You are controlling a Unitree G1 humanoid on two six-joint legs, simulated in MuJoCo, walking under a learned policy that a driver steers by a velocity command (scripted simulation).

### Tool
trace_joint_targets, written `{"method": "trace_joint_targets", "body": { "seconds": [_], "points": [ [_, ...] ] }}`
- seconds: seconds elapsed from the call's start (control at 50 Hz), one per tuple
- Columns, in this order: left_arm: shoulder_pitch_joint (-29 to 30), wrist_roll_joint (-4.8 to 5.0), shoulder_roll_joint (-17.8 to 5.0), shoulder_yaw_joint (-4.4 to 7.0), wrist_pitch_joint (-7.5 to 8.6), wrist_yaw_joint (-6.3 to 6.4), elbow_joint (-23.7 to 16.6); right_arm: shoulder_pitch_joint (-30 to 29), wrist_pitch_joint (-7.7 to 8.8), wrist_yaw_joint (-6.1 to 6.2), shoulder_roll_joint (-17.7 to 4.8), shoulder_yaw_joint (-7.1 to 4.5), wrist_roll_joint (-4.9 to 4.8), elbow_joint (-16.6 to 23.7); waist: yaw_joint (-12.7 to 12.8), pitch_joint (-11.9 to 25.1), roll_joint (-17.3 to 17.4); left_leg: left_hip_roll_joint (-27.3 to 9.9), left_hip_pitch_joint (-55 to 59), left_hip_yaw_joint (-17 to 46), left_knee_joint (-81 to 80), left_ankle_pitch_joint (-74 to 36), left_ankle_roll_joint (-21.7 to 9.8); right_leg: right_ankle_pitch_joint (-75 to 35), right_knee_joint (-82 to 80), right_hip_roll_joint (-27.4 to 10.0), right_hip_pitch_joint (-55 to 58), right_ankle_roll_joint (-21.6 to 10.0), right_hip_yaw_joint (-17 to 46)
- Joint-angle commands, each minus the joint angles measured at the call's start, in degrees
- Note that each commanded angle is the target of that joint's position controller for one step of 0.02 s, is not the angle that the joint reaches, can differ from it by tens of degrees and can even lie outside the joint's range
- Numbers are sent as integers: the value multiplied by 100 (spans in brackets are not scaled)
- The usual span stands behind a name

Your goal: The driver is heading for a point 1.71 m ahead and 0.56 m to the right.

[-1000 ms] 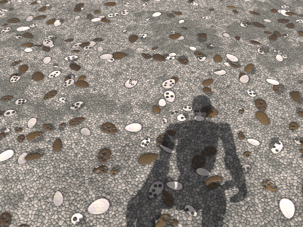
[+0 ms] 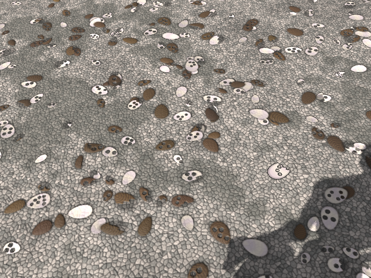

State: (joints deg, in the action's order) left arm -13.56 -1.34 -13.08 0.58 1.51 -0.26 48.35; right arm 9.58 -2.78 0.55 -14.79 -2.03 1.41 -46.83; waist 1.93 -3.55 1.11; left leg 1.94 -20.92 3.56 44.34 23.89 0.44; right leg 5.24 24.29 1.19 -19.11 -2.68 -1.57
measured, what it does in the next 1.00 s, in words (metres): steps on the spot, turning right: left foot, then right foot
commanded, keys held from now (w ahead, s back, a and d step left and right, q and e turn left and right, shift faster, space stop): e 0.60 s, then no key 0.40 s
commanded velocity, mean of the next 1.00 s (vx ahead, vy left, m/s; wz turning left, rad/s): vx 0.02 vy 0.00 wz -0.37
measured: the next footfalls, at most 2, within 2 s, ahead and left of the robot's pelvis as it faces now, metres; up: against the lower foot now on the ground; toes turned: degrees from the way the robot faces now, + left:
left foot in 0.08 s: +0.05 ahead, +0.11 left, +0.00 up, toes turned -5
right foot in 0.44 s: +0.00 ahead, -0.10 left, +0.00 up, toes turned -16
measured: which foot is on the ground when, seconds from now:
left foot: up 0.00-0.06, down 0.08-0.44, up 0.46-0.92, down 0.94-1.00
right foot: down 0.00-0.10, up 0.12-0.42, down 0.44-1.00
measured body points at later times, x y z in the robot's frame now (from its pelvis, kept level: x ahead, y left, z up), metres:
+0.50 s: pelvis -0.01 -0.02 -0.01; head +0.01 -0.05 +0.44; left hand +0.19 +0.21 -0.11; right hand +0.02 -0.32 -0.14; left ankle +0.00 +0.12 -0.71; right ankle -0.04 -0.09 -0.74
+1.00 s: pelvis -0.01 -0.01 +0.00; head +0.02 +0.00 +0.45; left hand +0.20 +0.18 -0.13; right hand -0.02 -0.29 -0.11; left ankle +0.04 +0.09 -0.74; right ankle -0.04 -0.09 -0.74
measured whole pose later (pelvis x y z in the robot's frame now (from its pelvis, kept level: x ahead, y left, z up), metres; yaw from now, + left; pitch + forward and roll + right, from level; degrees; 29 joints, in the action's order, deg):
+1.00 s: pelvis -0.01 -0.01 +0.00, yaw -26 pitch -1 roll +0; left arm -12.2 -0.7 -14.9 1.1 -2.1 0.7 46.8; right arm 11.6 -1.3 2.0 -13.9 -0.9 1.0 -47.5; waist 0.6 -2.6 -2.3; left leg 1.8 -10.9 0.7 25.2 12.9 -1.4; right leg 17.6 28.6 5.8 -12.3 -2.9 7.0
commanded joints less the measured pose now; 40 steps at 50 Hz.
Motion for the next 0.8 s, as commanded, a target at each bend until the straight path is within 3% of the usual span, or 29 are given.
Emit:
{"method": "trace_joint_targets", "body": {
  "seconds": [0.02, 0.06, 0.08, 0.1, 0.12, 0.14, 0.16, 0.18, 0.22, 0.28, 0.34, 0.38, 0.42, 0.44, 0.46, 0.48, 0.5, 0.54, 0.58, 0.64, 0.8],
  "points": [
    [225, 33, -1148, 341, -134, -47, -358, 705, -36, 74, -471, -80, -41, 54, -299, 676, -1027, 165, 773, -380, -658, -158, -54, 567, -936, -1148, 32, -859, 1697],
    [322, 83, -1114, 382, -280, -40, -394, 834, 63, 122, -413, -60, -32, 26, -448, 440, -913, 186, 1335, -427, -1608, -600, -217, 1374, -926, -1033, -515, -612, 1894],
    [252, 105, -1009, 377, -305, -26, -401, 893, 135, 164, -536, -79, 0, 47, -474, 378, -694, -65, 1614, -102, -2125, -573, -366, 1628, -798, -895, -817, -364, 1906],
    [230, 135, -717, 318, -281, -35, -510, 1005, 202, 226, -866, -125, 98, 116, -469, 445, 55, -1076, 1879, 888, -2810, -59, -615, 1918, -102, -566, -1199, -64, 1570],
    [396, 212, -492, 292, -265, -14, -667, 680, 190, 240, -1322, -271, 45, 152, -389, 135, 1348, -2055, 1087, 2055, -3555, 301, -1141, 2126, 1143, 490, -1482, 123, 362],
    [273, 37, -819, 394, -286, 15, -574, 360, 212, 245, -1122, -245, 92, 249, -332, 15, 1028, -2357, 539, 1897, -3446, -797, -1463, 2486, 2532, 256, -1082, 144, 357],
    [-46, 40, -889, 476, -324, 10, -415, 42, 244, 259, -756, -145, 45, 345, -52, 119, 590, -2099, 474, 1412, -3227, -1790, -1476, 2382, 3234, 236, -907, 133, 426],
    [-336, 36, -840, 498, -372, 19, -285, -182, 256, 268, -587, -98, 14, 400, 123, 158, 407, -1834, 519, 869, -3045, -2591, -1349, 2200, 3660, 197, -838, 179, 392],
    [-463, -14, -759, 501, -434, 4, -251, -220, 292, 295, -542, -81, -15, 436, 144, 317, 534, -1583, 1152, 270, -2718, -3603, -1218, 2013, 3772, 83, -1099, 295, 264],
    [-27, 34, -603, 435, -487, -104, -460, 207, 263, 262, -652, -140, -12, 328, -207, 443, 680, -1613, 1792, 11, -2415, -3945, -1197, 2038, 2940, -25, -1087, 446, 99],
    [233, 104, -588, 391, -531, -176, -686, 341, 230, 177, -926, -250, 19, 279, -398, 539, 913, -1767, 1801, -73, -2208, -3950, -1164, 2192, 1994, -8, -466, 356, -133],
    [211, 132, -668, 408, -523, -180, -764, 327, 206, 117, -1062, -315, 18, 264, -394, 564, 970, -1843, 1760, -104, -1995, -3976, -1103, 2119, 1473, 62, -152, 257, -304],
    [-47, 95, -636, 404, -448, -143, -730, 208, 187, 91, -1119, -355, -43, 254, -127, 582, 750, -1718, 1396, -416, -1427, -3502, -762, 1090, 218, 170, 571, 121, -412],
    [-143, 28, -835, 450, -371, -89, -719, 380, 197, 74, -1043, -354, -30, 210, -62, 644, 224, -1513, 875, -692, -767, -2560, -402, 410, -453, -34, 1164, 19, 165],
    [-276, -24, -1547, 588, -276, -42, -803, 543, 167, 39, -615, -257, 44, 407, -193, 710, -1334, -871, -503, -1194, 699, 74, 41, -1311, -721, -1593, 1949, -332, 2214],
    [-734, 67, -2036, 741, -263, -71, -705, -158, 66, 144, -488, -175, -4, 726, 227, 608, -1820, -132, -1212, -640, 1476, 1431, 107, -3146, -543, -2377, 1605, -1343, 3079],
    [-787, 107, -1693, 677, -275, -69, -672, -235, 15, 158, -665, -203, -5, 685, 182, 508, -873, -352, -1316, -245, 2009, 1175, 99, -3029, -493, -2132, 1668, -1485, 2678],
    [-10, 97, -1260, 544, -346, 5, -807, -104, 73, 98, -714, -234, -102, 520, -171, 190, -565, -472, -1297, -91, 1850, 262, 82, -2107, -560, -1385, 1360, -1092, 1952],
    [156, 141, -1163, 511, -364, 39, -886, 98, 83, 43, -818, -272, 15, 442, -230, 424, -715, -374, -1126, -156, 1843, -129, 149, -2241, -541, -1100, 1465, -985, 1762],
    [-23, 144, -1190, 518, -321, 31, -852, 190, 41, 10, -708, -245, -29, 425, -187, 604, -582, -311, -1097, -184, 1608, -302, 213, -2132, -554, -1098, 1645, -1002, 1776],
    [-113, 3, -1139, 412, -307, 72, -714, -26, -4, 53, -611, -170, -56, 443, 2, 406, -756, -224, -343, -219, 195, -190, 91, -1045, -641, -1109, 1201, -1035, 2043]
  ]
}}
